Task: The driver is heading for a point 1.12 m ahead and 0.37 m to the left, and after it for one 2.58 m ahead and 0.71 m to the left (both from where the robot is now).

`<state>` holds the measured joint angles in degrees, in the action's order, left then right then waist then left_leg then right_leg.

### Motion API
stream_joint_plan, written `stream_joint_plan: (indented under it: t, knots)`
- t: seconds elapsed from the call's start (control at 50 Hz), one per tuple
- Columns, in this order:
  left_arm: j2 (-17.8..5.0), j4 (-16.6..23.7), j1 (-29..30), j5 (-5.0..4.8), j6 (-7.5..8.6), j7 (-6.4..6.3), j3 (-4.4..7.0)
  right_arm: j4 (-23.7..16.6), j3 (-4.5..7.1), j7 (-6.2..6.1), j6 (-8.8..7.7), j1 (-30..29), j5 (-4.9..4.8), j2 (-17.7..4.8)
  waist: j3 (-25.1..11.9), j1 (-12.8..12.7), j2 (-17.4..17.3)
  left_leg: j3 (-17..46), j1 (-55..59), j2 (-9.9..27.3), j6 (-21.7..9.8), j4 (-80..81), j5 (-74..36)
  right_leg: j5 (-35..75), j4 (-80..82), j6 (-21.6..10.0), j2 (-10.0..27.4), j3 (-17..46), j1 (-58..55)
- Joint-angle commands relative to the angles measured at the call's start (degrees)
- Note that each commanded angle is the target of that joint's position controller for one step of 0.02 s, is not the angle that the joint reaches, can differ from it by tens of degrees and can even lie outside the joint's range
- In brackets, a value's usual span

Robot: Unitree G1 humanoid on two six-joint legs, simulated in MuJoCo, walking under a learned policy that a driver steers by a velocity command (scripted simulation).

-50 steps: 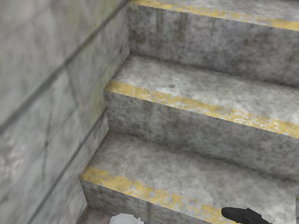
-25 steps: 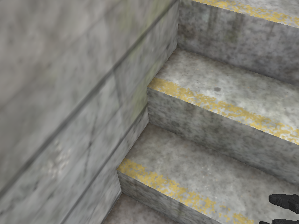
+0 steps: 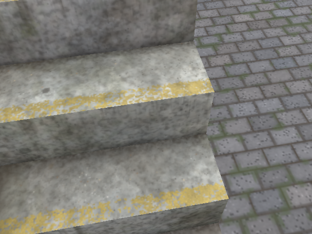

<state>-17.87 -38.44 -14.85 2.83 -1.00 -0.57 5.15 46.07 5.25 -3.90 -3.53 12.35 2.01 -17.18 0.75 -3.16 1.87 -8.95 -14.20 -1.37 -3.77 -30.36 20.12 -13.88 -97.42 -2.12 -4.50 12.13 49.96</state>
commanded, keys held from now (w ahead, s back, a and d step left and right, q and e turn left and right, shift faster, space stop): w+q+shift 0.70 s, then w+shift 0.30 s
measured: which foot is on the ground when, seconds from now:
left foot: down 0.00-0.14, up 0.16-0.52, down 0.54-0.78, up 0.80-1.00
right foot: up 0.00-0.14, down 0.16-0.50, up 0.52-0.82, down 0.84-1.00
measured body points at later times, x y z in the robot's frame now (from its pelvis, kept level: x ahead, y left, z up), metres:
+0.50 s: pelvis +0.15 +0.00 +0.04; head +0.14 -0.02 +0.49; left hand +0.19 +0.30 -0.07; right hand +0.38 -0.20 -0.02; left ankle +0.22 +0.08 -0.48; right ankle +0.04 -0.19 -0.68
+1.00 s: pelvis +0.07 +0.03 +0.13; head +0.04 +0.06 +0.58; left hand +0.11 +0.31 +0.03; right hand +0.35 -0.11 +0.08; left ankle -0.11 +0.09 -0.50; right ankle +0.23 -0.03 -0.52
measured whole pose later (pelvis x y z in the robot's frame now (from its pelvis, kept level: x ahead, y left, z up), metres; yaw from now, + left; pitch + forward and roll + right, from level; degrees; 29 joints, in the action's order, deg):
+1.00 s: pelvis +0.07 +0.03 +0.13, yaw +33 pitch +1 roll -3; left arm -10.4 -35.1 -10.3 4.4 1.5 -3.4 -0.8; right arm 30.8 3.0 -4.4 4.1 13.8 0.8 -12.9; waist -3.3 0.2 2.3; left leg 7.0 -21.5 2.5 1.4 -70.4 13.3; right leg -23.2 -60.6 -6.5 -0.6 -2.4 40.2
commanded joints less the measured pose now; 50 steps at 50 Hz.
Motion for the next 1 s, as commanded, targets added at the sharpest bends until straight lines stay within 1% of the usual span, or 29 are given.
stream_joint_plan:
  t: [0.02, 0.04, 0.08, 0.12, 0.14, 0.16, 0.18, 0.2, 0.22, 0.28, 0.38, 0.4, 0.42, 0.48, 0.5, 0.52, 0.54, 0.56, 0.6, 0.64, 0.72, 0.76, 0.78, 0.8, 0.84, 0.86, 0.88, 0.92, 1.0]
  knots:
    - [4.44, 5.09, 3.44, 0.13, 1.97, 1.02, -3.65, -2.94, -1.37, 1.44, -3.47, -1.37, -0.2, -1.25, 1.14, 0.44, -0.31, 18.15, 7.81, 14.66, -11.94, 14.47, -11.58, -2.97, 9.62, 0.72, 1.17, 0.65, 11.22]
    - [2.36, 5.61, 3.02, -0.01, 2.38, 1.65, -3.4, -4.65, -1.49, 1.23, -3.29, -6.64, -1.29, -2.37, 0.08, -2.64, 0.29, 13.57, 2.4, 12.0, -10.44, 14.51, -17.2, -1.6, 26.58, 1.27, 5.07, -3.8, -0.13]
    - [-0.14, 8.23, 9.06, -2.48, 1.76, 2.34, -2.88, -6.63, -0.73, 1.83, -3.58, -5.04, -0.24, -5.57, -4.69, 1.17, -3.68, 10.31, -4.71, 8.99, -9.15, 19.43, -35.47, -0.37, 44.96, 2.69, 3.55, -18.97, -26.72]
    - [-4.75, 2.76, -2.46, -4.67, 3.06, -1.85, 0.69, -10.28, -0.44, 5.62, 0.37, -6.54, 2.51, -5.54, -7.69, -3.07, -4.41, 1.56, 3.67, 0.49, -8.04, -7.08, -49.12, 3.2, 57.92, 2.44, 0.32, -22.72, -35.17]
    - [-3.63, 0.38, -10.29, -3.92, 4.0, -2.05, 0.66, -11.78, -0.76, 6.37, 1.2, -8.03, -0.47, -4.05, -12.57, -7.06, -4.25, 2.13, -3.43, -1.19, -5.35, -22.95, -40.51, 28.14, 73.66, 3.1, 2.2, -21.62, -52.1]
    - [-1.03, -2.47, -13.85, -2.72, 3.63, -1.57, -0.15, -11.65, -1.28, 5.94, 1.75, -3.18, -3.31, -1.6, -12.45, -5.74, 1.68, 3.21, -16.17, -4.59, -3.65, -32.48, -2.74, 39.37, 85.73, 4.72, 8.65, -15.26, -65.52]
    - [-4.13, 0.08, -6.86, 0.51, 3.36, -1.37, -0.77, -12.07, -2.03, 4.88, 2.37, 7.75, -4.74, 2.06, -11.51, 3.65, 9.09, 6.06, -34.7, -2.83, -1.08, -52.4, 13.41, 66.68, 64.82, 6.64, 17.87, -12.05, -76.73]
    - [-7.43, 1.88, -13.94, 0.31, 2.22, -2.63, 0.88, -13.9, -2.45, 4.37, 2.05, 8.63, -5.11, 2.14, -27.68, -0.86, 12.29, 9.62, -43.84, -0.62, 2.24, -81.45, 25.24, 105.19, 48.99, -3.17, 35.87, -1.61, -90.24]
    - [-9.86, 1.56, -14.82, 1.14, 0.86, -4.07, 2.39, -14.63, -1.45, 3.61, 1.55, 1.24, -3.74, -0.58, -28.75, -4.38, 2.36, 7.76, -48.18, -2.49, 3.91, -101.14, 17.72, 90.78, 55.02, -9.72, 37.8, -0.31, -81.7]
    - [-9.54, -1.92, -9.94, 2.76, 4.07, -4.52, 2.05, -21.57, -3.83, 3.48, 3.97, -13.2, -3.07, 7.99, -1.26, 0.6, 6.76, 12.26, -63.47, 0.0, 3.06, -120.17, 19.48, 39.77, 73.84, -8.25, 34.22, -2.29, -56.89]
    - [-5.15, -3.87, 1.89, 0.95, 6.13, -2.13, 0.35, -23.16, -2.85, 4.31, 8.44, -8.43, -3.08, 4.07, 9.17, 12.59, 4.77, 8.25, -50.84, -2.28, -0.8, -99.24, 17.37, 25.24, 88.82, -0.52, 25.9, -23.15, -35.97]
    - [-6.34, -3.56, 3.75, 0.8, 5.68, -1.51, 0.73, -21.72, -2.6, 3.62, 9.43, -7.25, -3.37, 3.08, 8.29, 12.38, 4.89, 4.78, -46.45, -3.1, -0.61, -93.38, 14.32, 37.05, 88.06, -0.38, 22.54, -27.43, -34.72]
    - [-10.0, -1.42, 14.09, -0.93, 4.85, -1.24, 0.95, -20.2, -3.65, 3.4, 10.3, 1.12, -4.16, 3.66, 5.08, 19.27, 7.56, 3.37, -27.87, -0.76, -2.64, -68.01, 12.18, 56.74, 86.63, 2.53, 16.33, -35.75, -28.06]
    - [-13.47, 0.93, 19.36, -4.16, 4.01, -2.26, 1.33, -15.31, -0.33, 2.63, 9.5, 20.41, -5.45, -2.14, -15.23, 23.43, 16.72, -1.71, 3.4, -5.5, -2.88, -57.86, 10.31, 102.24, 65.37, -4.53, 21.98, -26.3, -34.85]
    - [-8.78, 4.17, 14.99, -5.15, 3.44, -2.74, 0.68, -14.28, 1.38, 3.0, 7.78, 12.01, -4.94, -7.23, -16.73, 17.47, 2.13, 7.25, 8.02, -8.74, -6.91, -42.54, 8.45, 73.91, 45.75, -1.75, 12.8, -22.77, -27.08]
    - [-5.74, 5.23, 17.51, -2.19, 4.12, -1.07, 0.29, -15.45, 2.94, 2.48, 7.72, 9.25, -4.85, -8.87, -18.05, 14.56, -7.27, 24.86, 15.33, -4.55, -9.58, -27.06, 2.21, 12.43, 28.1, 0.06, 8.45, -16.5, -12.26]
    - [1.06, 6.01, 12.33, -1.74, 4.17, 2.22, -2.4, -18.79, 2.47, 1.86, 7.99, -4.21, -1.61, -8.54, -19.22, 6.61, -18.07, 38.11, -3.3, -2.85, -14.14, -9.02, 26.2, 4.51, 4.9, 0.47, -0.3, -11.74, -16.68]
    - [4.43, 5.34, 4.42, 0.66, 3.36, 2.54, -2.76, -19.05, 1.06, 3.08, 7.55, -11.2, 0.95, -4.36, -20.66, -0.54, -15.34, 35.32, -3.39, -4.5, -11.93, -10.93, 26.97, 5.02, -8.48, 1.65, -1.31, -7.36, -12.11]
    - [4.09, 6.4, 3.12, 4.33, 3.31, 1.88, -3.31, -18.12, -1.0, 1.1, 8.06, -13.95, 0.83, -1.2, -19.97, -2.51, -16.22, 41.73, -18.21, -7.49, -3.61, -3.18, 32.27, 9.52, -14.98, 1.59, -1.64, -6.54, -10.28]
    - [4.72, 6.32, 3.78, 3.56, 1.98, 1.98, -4.78, -14.22, -1.53, -1.12, 6.59, -12.3, 1.89, -0.18, -9.36, -3.93, -2.15, 43.88, -29.89, -4.66, 2.6, -1.12, 29.24, 16.44, -11.85, 2.96, 0.27, -7.3, -6.97]
    - [3.9, 8.5, 6.03, 2.17, 1.61, 0.93, -5.28, -12.69, -0.76, -2.56, 5.87, -10.41, 2.67, -1.79, -4.0, -1.59, -4.88, 35.62, -34.96, -5.52, 2.99, 4.22, 22.21, 4.71, 7.51, 3.52, -0.93, -9.15, -11.38]
    - [0.35, 6.81, -5.28, 0.07, 2.22, 1.0, -4.57, -18.44, 1.0, -3.41, 7.32, -17.32, 4.24, -3.99, -1.53, -5.05, -6.18, 26.31, -45.92, -10.04, 12.32, 12.42, 13.3, -19.3, 42.98, -1.68, -1.71, -11.99, -34.54]
    - [4.64, 4.82, -4.92, -0.8, 2.5, 1.32, -5.3, -14.47, 2.44, -3.74, 7.9, -11.41, 2.45, -3.58, -3.64, -5.2, 3.55, 24.61, -47.92, -7.38, 10.67, -1.15, 22.09, -9.51, 55.89, -5.46, -1.2, -14.02, -48.52]
    - [6.6, 2.55, -3.19, -1.96, 2.01, 1.36, -4.8, -7.29, 2.87, -3.84, 8.59, 3.97, 1.44, -0.79, -9.09, -3.05, 25.46, 14.49, -27.39, -12.09, 7.06, -41.66, 24.92, -5.7, 64.04, -7.72, -0.37, -19.72, -38.14]
    - [11.59, 10.47, 18.07, 0.55, 1.67, 1.56, -6.87, -13.49, 0.88, -4.07, 8.26, 3.61, 1.4, 3.34, -9.49, 8.57, 4.61, 22.56, -15.13, -8.86, 5.99, -87.75, 6.29, -10.68, 62.16, -11.5, 8.12, 1.74, -8.89]
    - [4.83, 15.94, 30.97, 0.39, 2.91, -0.11, -5.5, -19.05, 1.3, -4.41, 10.02, 5.23, -1.21, 2.05, -3.26, 16.32, -1.73, 22.96, -9.92, -2.48, 7.65, -88.46, -1.26, -36.37, 79.98, -15.78, 21.9, 25.92, 10.53]
    - [4.44, 17.35, 29.65, -1.23, 4.1, -1.64, -5.47, -20.82, 0.46, -5.28, 10.35, 2.86, -0.4, -0.25, -0.72, 12.5, -4.03, 22.72, -15.22, 1.74, 8.78, -80.51, 0.91, -48.09, 84.99, -17.85, 26.94, 38.45, 7.31]
    - [5.84, 13.76, 22.9, -0.32, 4.94, -2.57, -5.95, -18.76, -0.14, -3.7, 10.0, 3.82, 0.68, -1.0, -0.87, 8.21, -12.19, 16.81, -16.1, -0.38, 9.61, -74.75, -10.19, -27.53, 66.19, -16.24, 15.57, 17.59, -0.72]
    - [1.78, 7.49, 4.45, 2.96, 1.98, -4.07, -3.94, -11.67, -2.87, 2.33, 5.63, 9.25, -2.39, 2.8, 2.91, 4.61, -5.13, -0.89, -6.47, 1.94, 3.03, 5.28, -9.23, -24.9, 42.16, -8.44, 4.71, -12.97, -16.37]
